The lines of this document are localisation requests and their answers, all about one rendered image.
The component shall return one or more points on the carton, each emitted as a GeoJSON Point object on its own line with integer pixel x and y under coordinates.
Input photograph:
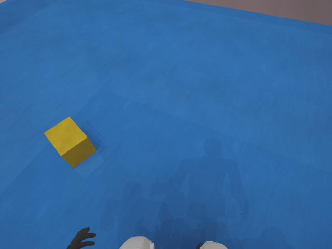
{"type": "Point", "coordinates": [70, 142]}

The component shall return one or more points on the robot left hand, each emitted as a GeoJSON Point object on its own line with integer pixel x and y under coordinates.
{"type": "Point", "coordinates": [77, 243]}

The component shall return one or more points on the robot left thigh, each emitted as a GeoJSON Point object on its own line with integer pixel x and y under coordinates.
{"type": "Point", "coordinates": [138, 242]}

